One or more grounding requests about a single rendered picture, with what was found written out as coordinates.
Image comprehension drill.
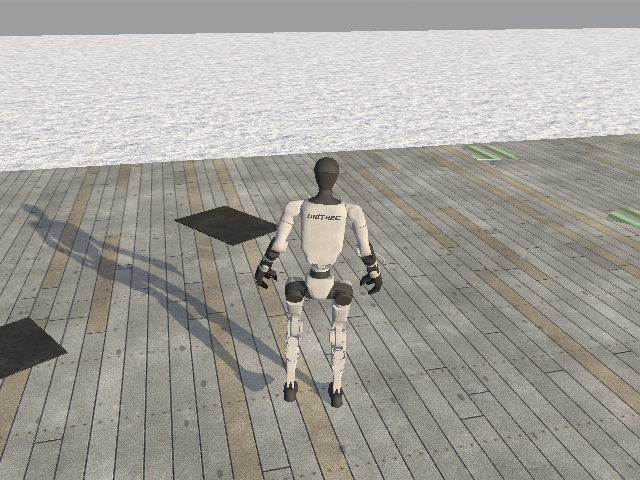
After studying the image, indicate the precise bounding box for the robot left upper arm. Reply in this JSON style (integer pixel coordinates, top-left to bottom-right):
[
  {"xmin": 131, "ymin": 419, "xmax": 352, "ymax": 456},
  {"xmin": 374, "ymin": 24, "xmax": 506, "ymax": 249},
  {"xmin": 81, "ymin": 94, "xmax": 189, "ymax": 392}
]
[{"xmin": 271, "ymin": 199, "xmax": 304, "ymax": 253}]

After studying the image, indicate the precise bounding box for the right robot forearm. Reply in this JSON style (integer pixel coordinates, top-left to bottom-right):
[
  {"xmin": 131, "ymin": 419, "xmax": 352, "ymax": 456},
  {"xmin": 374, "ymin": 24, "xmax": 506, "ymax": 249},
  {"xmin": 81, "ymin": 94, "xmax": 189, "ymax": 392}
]
[{"xmin": 361, "ymin": 241, "xmax": 380, "ymax": 278}]

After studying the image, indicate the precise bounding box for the robot left hand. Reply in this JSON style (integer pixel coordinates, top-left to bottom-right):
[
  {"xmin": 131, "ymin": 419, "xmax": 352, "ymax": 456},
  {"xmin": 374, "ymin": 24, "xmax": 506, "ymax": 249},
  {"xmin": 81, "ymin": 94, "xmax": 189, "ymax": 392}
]
[{"xmin": 255, "ymin": 261, "xmax": 277, "ymax": 289}]

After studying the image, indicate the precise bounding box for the robot left foot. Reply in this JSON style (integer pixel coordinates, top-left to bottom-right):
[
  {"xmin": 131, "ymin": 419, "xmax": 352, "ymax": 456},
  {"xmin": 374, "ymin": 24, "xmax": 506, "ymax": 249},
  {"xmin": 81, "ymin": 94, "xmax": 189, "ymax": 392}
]
[{"xmin": 283, "ymin": 381, "xmax": 298, "ymax": 402}]

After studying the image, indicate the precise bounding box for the robot right upper arm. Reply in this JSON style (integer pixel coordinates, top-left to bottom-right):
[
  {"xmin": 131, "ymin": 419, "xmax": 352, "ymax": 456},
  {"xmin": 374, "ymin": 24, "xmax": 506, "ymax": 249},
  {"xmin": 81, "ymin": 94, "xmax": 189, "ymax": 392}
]
[{"xmin": 345, "ymin": 202, "xmax": 372, "ymax": 257}]

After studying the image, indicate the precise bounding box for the right robot thigh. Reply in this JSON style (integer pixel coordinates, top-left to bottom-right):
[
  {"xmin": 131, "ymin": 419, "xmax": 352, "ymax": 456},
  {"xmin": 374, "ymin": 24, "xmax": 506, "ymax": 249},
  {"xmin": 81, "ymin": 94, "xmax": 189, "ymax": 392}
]
[{"xmin": 329, "ymin": 280, "xmax": 353, "ymax": 347}]

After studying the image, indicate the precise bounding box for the left robot forearm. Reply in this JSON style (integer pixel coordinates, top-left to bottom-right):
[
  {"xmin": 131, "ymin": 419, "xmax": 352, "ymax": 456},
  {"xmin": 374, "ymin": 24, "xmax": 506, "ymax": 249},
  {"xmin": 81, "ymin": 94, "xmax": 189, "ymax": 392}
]
[{"xmin": 259, "ymin": 237, "xmax": 280, "ymax": 272}]

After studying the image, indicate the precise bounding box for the robot right hand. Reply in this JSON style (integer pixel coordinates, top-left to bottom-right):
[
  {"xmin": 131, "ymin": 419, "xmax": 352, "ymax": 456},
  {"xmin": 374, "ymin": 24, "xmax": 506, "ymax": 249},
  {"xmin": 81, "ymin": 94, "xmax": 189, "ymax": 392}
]
[{"xmin": 360, "ymin": 273, "xmax": 383, "ymax": 295}]

